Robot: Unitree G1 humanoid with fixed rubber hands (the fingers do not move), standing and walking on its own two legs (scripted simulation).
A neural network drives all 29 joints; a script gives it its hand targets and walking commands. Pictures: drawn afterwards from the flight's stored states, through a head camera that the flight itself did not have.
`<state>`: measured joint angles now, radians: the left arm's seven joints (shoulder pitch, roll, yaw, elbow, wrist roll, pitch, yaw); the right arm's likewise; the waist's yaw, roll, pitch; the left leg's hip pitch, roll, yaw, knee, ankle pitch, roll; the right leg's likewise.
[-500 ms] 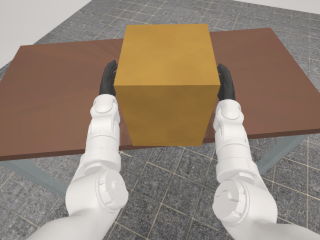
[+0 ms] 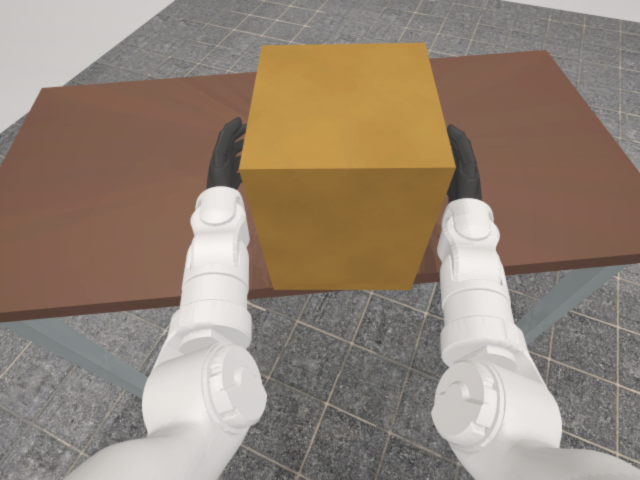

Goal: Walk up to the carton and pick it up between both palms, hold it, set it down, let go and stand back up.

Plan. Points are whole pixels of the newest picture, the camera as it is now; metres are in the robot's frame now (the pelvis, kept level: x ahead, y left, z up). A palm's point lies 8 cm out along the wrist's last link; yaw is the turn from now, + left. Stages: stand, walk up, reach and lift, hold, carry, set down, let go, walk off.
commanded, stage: reach and lift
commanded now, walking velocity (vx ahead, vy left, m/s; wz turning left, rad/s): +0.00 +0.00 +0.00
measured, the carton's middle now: (342, 177) +0.48 -0.04 +0.08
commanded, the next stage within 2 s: none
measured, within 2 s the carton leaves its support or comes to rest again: leaves its support in 1.16 s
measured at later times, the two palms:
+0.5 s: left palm (225, 187) +0.45 +0.11 +0.11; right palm (461, 194) +0.41 -0.18 +0.10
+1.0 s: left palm (214, 212) +0.41 +0.12 +0.11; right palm (460, 214) +0.39 -0.17 +0.10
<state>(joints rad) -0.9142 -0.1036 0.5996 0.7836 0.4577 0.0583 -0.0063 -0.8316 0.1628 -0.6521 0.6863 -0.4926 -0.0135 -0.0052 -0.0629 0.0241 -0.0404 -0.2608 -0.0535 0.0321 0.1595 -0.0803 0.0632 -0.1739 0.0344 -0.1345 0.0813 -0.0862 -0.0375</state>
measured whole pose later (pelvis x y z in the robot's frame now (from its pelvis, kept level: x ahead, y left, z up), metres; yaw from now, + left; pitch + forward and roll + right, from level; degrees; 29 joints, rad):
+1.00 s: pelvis +0.00 -0.01 +0.00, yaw +2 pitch +6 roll -1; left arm -0.70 -0.09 0.40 0.68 0.33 0.15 0.05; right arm -0.65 0.08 -0.38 0.83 -0.22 -0.10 -0.10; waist -0.08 -0.02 -0.10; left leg -0.19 -0.04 -0.01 0.20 -0.11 0.04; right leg -0.07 0.05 -0.13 0.07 -0.09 -0.04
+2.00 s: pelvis -0.04 -0.02 +0.00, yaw +2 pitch -1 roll +0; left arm -0.91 0.04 0.39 0.73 0.27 0.37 0.04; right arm -0.88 0.06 -0.34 0.85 -0.14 0.16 -0.15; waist -0.09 -0.04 -0.07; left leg -0.14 -0.04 -0.01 0.23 -0.08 0.04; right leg -0.05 0.05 -0.14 0.17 -0.11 -0.07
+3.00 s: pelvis -0.06 -0.01 +0.00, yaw +0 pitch -4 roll -1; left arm -0.86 0.00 0.32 0.26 0.29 0.81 0.04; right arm -0.87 -0.03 -0.15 0.56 0.14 0.49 -0.20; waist -0.10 -0.03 -0.04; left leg -0.15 -0.03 0.02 0.30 -0.09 0.05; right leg -0.05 0.06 -0.11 0.20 -0.09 -0.06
